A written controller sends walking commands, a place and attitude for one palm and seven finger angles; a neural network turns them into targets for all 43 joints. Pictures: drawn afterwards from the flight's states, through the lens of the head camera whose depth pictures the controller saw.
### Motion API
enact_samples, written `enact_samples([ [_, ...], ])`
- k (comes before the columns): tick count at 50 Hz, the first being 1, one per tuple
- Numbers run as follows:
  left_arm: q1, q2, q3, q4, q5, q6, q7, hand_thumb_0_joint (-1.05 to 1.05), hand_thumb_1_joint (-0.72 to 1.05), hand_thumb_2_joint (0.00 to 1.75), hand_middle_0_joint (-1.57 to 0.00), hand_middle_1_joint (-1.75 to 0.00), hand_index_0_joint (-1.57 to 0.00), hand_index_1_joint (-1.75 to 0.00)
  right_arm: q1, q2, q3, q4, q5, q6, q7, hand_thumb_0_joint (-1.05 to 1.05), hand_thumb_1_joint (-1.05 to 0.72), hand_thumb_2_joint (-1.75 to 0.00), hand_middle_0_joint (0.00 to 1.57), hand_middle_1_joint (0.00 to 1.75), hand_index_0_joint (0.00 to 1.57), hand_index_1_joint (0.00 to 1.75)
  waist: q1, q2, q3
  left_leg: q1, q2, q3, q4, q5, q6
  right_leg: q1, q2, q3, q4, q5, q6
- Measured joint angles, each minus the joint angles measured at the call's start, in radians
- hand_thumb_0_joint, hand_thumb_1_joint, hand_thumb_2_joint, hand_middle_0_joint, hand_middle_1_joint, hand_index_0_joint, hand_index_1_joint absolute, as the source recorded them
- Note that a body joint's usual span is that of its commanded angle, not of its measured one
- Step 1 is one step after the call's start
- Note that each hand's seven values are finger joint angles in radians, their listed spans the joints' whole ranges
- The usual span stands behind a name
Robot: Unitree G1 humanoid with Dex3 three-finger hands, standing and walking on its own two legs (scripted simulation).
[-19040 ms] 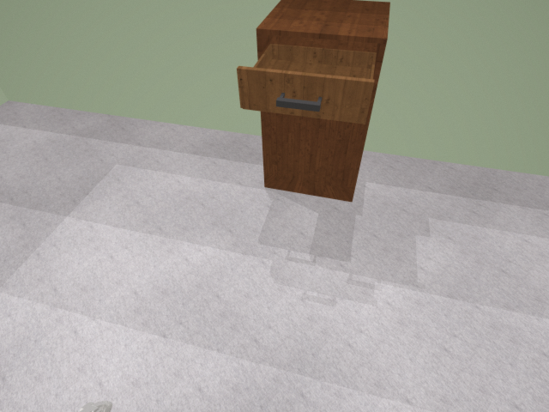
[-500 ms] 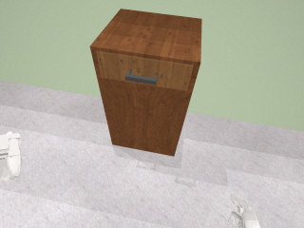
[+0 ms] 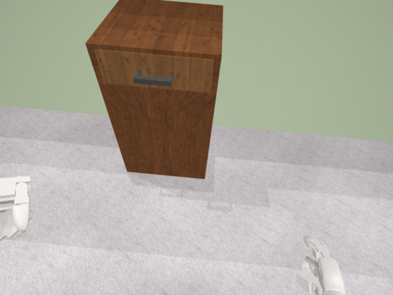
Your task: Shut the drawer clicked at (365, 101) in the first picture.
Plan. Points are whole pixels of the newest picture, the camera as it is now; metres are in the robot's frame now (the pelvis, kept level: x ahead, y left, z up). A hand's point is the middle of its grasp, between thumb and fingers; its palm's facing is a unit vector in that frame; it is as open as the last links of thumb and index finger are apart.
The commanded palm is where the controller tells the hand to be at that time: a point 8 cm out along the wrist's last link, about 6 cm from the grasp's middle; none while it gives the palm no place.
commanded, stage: stop stepping back and stand still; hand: left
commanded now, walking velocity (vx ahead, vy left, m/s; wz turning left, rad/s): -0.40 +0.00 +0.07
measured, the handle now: (153, 77) +0.83 +0.19 -0.05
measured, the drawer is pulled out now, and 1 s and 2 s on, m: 0.00 0.00 0.00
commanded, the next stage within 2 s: let the arm hang, fingers relaxed in 1.26 s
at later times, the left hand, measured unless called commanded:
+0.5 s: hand out of the picture +0.03 +0.21 +0.18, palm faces +0.40 -0.79 -0.46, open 3.2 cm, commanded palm -0.04 +0.25 +0.17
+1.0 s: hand out of the picture -0.06 +0.20 +0.18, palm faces +0.49 -0.76 -0.43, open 3.2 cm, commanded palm -0.12 +0.24 +0.17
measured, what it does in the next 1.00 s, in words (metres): walks backwards: right foot, then left foot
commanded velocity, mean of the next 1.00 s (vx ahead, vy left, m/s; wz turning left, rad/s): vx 0.23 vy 0.03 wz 0.00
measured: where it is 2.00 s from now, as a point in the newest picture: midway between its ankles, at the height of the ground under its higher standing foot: outside the picture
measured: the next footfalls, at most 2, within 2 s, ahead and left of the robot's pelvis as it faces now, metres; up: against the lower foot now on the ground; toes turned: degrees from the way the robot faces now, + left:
right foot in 0.16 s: +0.02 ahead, -0.13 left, +0.00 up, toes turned +0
left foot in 0.40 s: -0.13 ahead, +0.11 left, +0.00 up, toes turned +2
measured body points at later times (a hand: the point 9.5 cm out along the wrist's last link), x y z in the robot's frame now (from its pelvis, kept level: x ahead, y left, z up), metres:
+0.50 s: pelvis -0.17 -0.03 -0.01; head -0.21 -0.03 +0.43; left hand +0.01 +0.25 +0.20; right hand -0.04 -0.28 -0.09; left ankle -0.17 +0.11 -0.74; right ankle -0.11 -0.12 -0.67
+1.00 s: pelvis -0.23 -0.05 -0.02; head -0.26 -0.05 +0.43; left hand -0.09 +0.24 +0.20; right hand -0.04 -0.28 -0.07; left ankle -0.19 +0.09 -0.74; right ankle -0.17 -0.14 -0.70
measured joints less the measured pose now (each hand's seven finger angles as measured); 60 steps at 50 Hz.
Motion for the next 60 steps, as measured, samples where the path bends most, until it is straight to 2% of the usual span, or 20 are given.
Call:
enact_samples([
  [7,0.049,-0.022,-0.048,-0.037,0.023,0.056,0.017,0.01,0.89,0.90,-1.41,-1.60,-1.40,-1.59,0.050,0.042,0.038,-0.031,-0.001,-0.032,0.016,0.01,-0.90,-0.90,0.21,0.30,0.20,0.30,0.005,0.013,0.016,-0.022,0.022,-0.011,0.027,0.049,-0.018,0.068,-0.035,-0.043,-0.102,0.056,0.000],
  [10,0.037,-0.021,-0.046,-0.038,0.041,0.054,0.025,0.01,0.89,0.90,-1.41,-1.60,-1.40,-1.59,0.062,0.050,0.045,-0.019,-0.005,-0.013,0.012,0.01,-0.90,-0.90,0.21,0.30,0.20,0.30,0.025,0.014,0.007,-0.132,0.014,-0.035,0.283,-0.177,-0.045,0.063,-0.037,-0.050,-0.157,0.170,-0.042],
  [13,-0.009,-0.049,-0.047,-0.009,0.051,0.049,0.031,0.01,0.88,0.90,-1.41,-1.60,-1.41,-1.59,0.079,0.049,0.045,0.033,-0.012,0.011,0.009,0.01,-0.90,-0.90,0.21,0.30,0.20,0.30,0.050,-0.004,-0.022,-0.183,0.004,-0.027,0.561,-0.223,-0.055,0.052,-0.062,-0.056,-0.187,0.213,-0.053],
  [16,-0.050,-0.086,-0.047,0.028,0.054,0.051,0.046,0.01,0.88,0.90,-1.41,-1.60,-1.41,-1.59,0.111,0.048,0.051,0.053,-0.011,0.020,-0.006,0.01,-0.90,-0.90,0.21,0.30,0.20,0.30,0.056,-0.023,-0.079,-0.090,0.028,0.004,0.520,-0.256,-0.039,0.031,-0.093,-0.084,-0.219,0.169,-0.050],
  [19,-0.086,-0.107,-0.059,0.043,0.056,0.059,0.060,0.01,0.89,0.90,-1.41,-1.60,-1.41,-1.59,0.127,0.023,0.051,0.035,-0.012,-0.006,-0.019,0.01,-0.90,-0.90,0.21,0.30,0.20,0.30,0.032,-0.010,-0.111,0.072,0.046,0.017,0.285,-0.305,-0.009,-0.024,-0.108,-0.124,-0.194,0.142,-0.035],
  [21,-0.128,-0.100,-0.065,0.042,0.063,0.058,0.065,0.01,0.89,0.90,-1.41,-1.60,-1.41,-1.59,0.120,0.002,0.040,0.012,-0.016,-0.036,-0.026,0.01,-0.90,-0.90,0.21,0.30,0.20,0.30,-0.008,0.023,-0.094,0.116,0.055,-0.030,0.150,-0.321,0.016,-0.109,-0.095,-0.133,-0.050,0.055,-0.013],
  [23,-0.151,-0.072,-0.053,0.067,0.087,0.053,0.056,0.01,0.89,0.90,-1.41,-1.60,-1.41,-1.60,0.114,0.025,0.033,0.020,-0.016,-0.049,-0.020,0.01,-0.90,-0.90,0.21,0.30,0.20,0.30,-0.030,-0.003,-0.057,0.103,0.040,-0.027,0.183,-0.223,-0.013,-0.180,-0.081,-0.081,0.215,0.031,0.001],
  [25,-0.109,-0.045,-0.037,0.073,0.086,0.048,0.043,0.01,0.89,0.90,-1.41,-1.60,-1.41,-1.59,0.142,0.043,0.034,0.028,-0.011,-0.056,0.003,0.01,-0.90,-0.90,0.21,0.30,0.20,0.30,-0.048,-0.003,-0.071,0.108,0.046,-0.028,0.177,-0.190,-0.026,-0.201,-0.057,-0.085,0.387,0.036,0.006],
  [28,-0.029,-0.034,-0.027,0.063,0.072,0.029,0.043,0.01,0.89,0.90,-1.41,-1.60,-1.41,-1.59,0.200,0.055,0.042,0.040,-0.004,-0.056,0.011,0.01,-0.90,-0.90,0.21,0.30,0.20,0.30,-0.066,0.028,-0.098,0.105,0.072,-0.050,0.146,-0.172,-0.037,-0.109,-0.050,-0.130,0.273,0.036,-0.012],
  [30,0.004,-0.014,-0.015,0.043,0.065,0.024,0.045,0.01,0.89,0.90,-1.41,-1.60,-1.41,-1.59,0.231,0.058,0.047,0.037,-0.006,-0.044,0.005,0.01,-0.90,-0.90,0.21,0.30,0.20,0.30,-0.063,0.038,-0.096,0.065,0.090,-0.057,0.196,-0.218,-0.042,0.014,-0.047,-0.140,0.054,-0.003,-0.031],
  [31,0.009,0.012,0.001,0.022,0.064,0.023,0.046,0.01,0.89,0.90,-1.41,-1.60,-1.41,-1.59,0.241,0.063,0.048,0.031,-0.006,-0.039,0.004,0.01,-0.90,-0.90,0.21,0.30,0.20,0.30,-0.057,0.016,-0.093,0.009,0.078,-0.048,0.282,-0.279,-0.033,0.064,-0.060,-0.103,-0.063,-0.044,-0.056],
  [34,-0.046,-0.022,-0.003,0.013,0.060,0.015,0.022,0.01,0.89,0.90,-1.41,-1.60,-1.41,-1.59,0.181,0.033,0.032,0.106,-0.010,-0.015,0.012,0.01,-0.90,-0.90,0.21,0.30,0.20,0.30,-0.003,0.031,-0.020,-0.142,0.064,-0.080,0.631,-0.289,-0.036,0.029,-0.057,-0.112,-0.051,0.171,-0.077],
  [36,-0.049,-0.057,-0.010,0.027,0.059,0.008,0.015,0.01,0.88,0.90,-1.41,-1.60,-1.41,-1.59,0.160,0.017,0.022,0.138,-0.011,-0.003,0.014,0.01,-0.90,-0.90,0.21,0.30,0.20,0.30,0.013,0.029,-0.013,-0.182,0.055,-0.060,0.707,-0.255,-0.039,0.046,-0.065,-0.111,-0.086,0.202,-0.080],
  [42,-0.004,-0.114,-0.044,0.062,0.052,0.009,0.026,0.01,0.88,0.90,-1.41,-1.60,-1.41,-1.59,0.145,0.001,0.011,0.101,-0.008,-0.043,-0.024,0.02,-0.90,-0.90,0.21,0.30,0.20,0.30,0.029,0.002,-0.066,-0.053,0.055,0.047,0.371,-0.229,-0.016,0.078,-0.105,-0.097,-0.185,0.179,-0.063],
  [46,-0.074,-0.111,-0.067,0.057,0.060,0.015,0.040,0.01,0.89,0.90,-1.41,-1.60,-1.41,-1.59,0.107,-0.017,0.013,0.047,-0.016,-0.083,-0.043,0.01,-0.90,-0.90,0.21,0.30,0.20,0.30,0.024,0.020,-0.051,0.073,0.057,0.032,0.128,-0.216,0.000,0.032,-0.095,-0.112,-0.100,0.106,-0.045],
  [48,-0.124,-0.096,-0.059,0.060,0.070,0.019,0.046,0.01,0.89,0.90,-1.41,-1.60,-1.41,-1.59,0.069,-0.003,0.013,0.032,-0.015,-0.092,-0.040,0.01,-0.90,-0.90,0.20,0.30,0.20,0.30,0.015,0.014,-0.014,0.061,0.055,0.028,0.143,-0.077,-0.017,-0.024,-0.083,-0.087,0.077,0.025,-0.024],
  [51,-0.133,-0.070,-0.038,0.067,0.064,0.019,0.037,0.01,0.89,0.90,-1.41,-1.60,-1.41,-1.59,0.055,0.040,0.026,0.024,-0.005,-0.095,-0.012,0.01,-0.90,-0.90,0.20,0.30,0.20,0.30,-0.005,0.013,-0.012,0.057,0.054,0.020,0.155,-0.078,-0.042,-0.067,-0.064,-0.079,0.251,0.007,-0.014],
  [55,-0.063,-0.029,-0.011,0.044,0.056,0.029,0.039,0.01,0.89,0.90,-1.41,-1.60,-1.41,-1.59,0.091,0.079,0.056,-0.005,0.003,-0.068,0.005,0.01,-0.90,-0.90,0.21,0.30,0.20,0.30,-0.012,0.028,-0.033,0.006,0.072,0.016,0.224,-0.167,-0.046,0.056,-0.064,-0.099,-0.021,0.002,-0.036],
  [57,-0.060,-0.027,-0.009,0.027,0.050,0.035,0.034,0.01,0.89,0.90,-1.41,-1.60,-1.41,-1.59,0.084,0.078,0.057,0.008,0.003,-0.045,0.011,0.01,-0.90,-0.90,0.21,0.30,0.20,0.30,0.012,0.029,-0.010,-0.079,0.060,-0.011,0.421,-0.269,-0.042,0.041,-0.063,-0.099,-0.048,0.156,-0.068],
  [60,-0.070,-0.070,-0.035,0.027,0.047,0.039,0.021,0.01,0.89,0.90,-1.41,-1.60,-1.41,-1.59,0.076,0.057,0.053,0.072,-0.005,-0.022,0.020,0.01,-0.90,-0.90,0.21,0.30,0.20,0.30,0.035,0.040,0.018,-0.154,0.046,-0.024,0.621,-0.245,-0.048,0.062,-0.063,-0.111,-0.090,0.200,-0.076],
])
